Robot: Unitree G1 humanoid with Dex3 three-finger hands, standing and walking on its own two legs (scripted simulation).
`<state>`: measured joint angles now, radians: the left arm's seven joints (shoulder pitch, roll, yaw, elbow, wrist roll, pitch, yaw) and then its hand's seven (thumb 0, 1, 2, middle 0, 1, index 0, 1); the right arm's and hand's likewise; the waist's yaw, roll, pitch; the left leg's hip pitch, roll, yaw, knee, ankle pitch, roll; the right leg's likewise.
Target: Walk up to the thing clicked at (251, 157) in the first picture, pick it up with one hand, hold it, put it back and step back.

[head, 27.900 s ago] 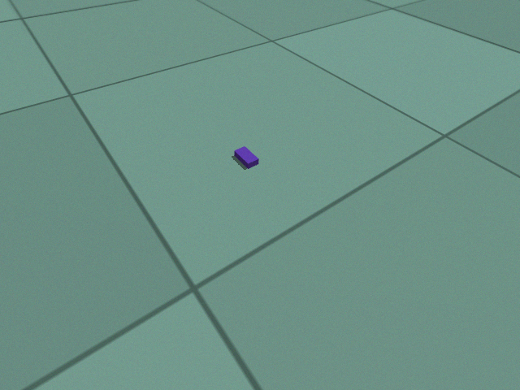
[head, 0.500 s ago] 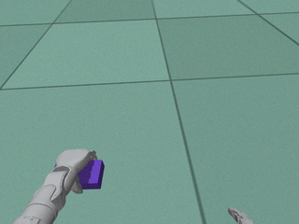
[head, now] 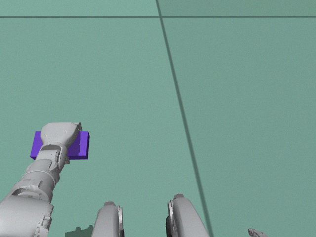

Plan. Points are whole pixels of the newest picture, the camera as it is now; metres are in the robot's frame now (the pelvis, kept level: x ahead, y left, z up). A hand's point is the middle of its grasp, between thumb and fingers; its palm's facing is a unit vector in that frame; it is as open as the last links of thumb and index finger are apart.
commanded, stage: crouch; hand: left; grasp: from above
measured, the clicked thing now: (62, 145) +0.41 +0.24 -0.13
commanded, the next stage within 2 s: lower in 1.44 s
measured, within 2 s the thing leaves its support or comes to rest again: neither
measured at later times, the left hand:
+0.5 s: hand (81, 155) +0.44 +0.24 -0.33, palm faces -0.45 +0.00 -0.89, open 10.2 cm
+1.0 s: hand (86, 156) +0.47 +0.24 -0.42, palm faces -0.47 -0.02 -0.88, open 10.3 cm
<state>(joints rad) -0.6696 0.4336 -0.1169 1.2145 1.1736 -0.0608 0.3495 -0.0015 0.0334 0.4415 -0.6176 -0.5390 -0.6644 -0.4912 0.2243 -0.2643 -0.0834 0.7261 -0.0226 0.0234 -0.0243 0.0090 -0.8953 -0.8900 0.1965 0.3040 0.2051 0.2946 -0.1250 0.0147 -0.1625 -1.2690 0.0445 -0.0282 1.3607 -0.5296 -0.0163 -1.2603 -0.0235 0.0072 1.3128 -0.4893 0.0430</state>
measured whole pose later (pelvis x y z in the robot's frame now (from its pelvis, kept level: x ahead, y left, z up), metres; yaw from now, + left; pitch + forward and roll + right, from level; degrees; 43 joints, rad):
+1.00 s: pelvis -0.03 +0.00 -0.26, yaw -3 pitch +37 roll -7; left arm -1.02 0.71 0.08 1.44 1.28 -0.17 0.34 0.00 0.00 0.46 -0.65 -0.52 -0.70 -0.47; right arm 0.18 -0.26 0.01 0.71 -0.12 -0.04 0.12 0.00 -0.90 -0.89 0.20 0.30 0.21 0.29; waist -0.27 0.00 -0.07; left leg -2.21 0.00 -0.13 2.26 -0.70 -0.02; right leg -2.16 -0.02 -0.01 2.18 -0.66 0.06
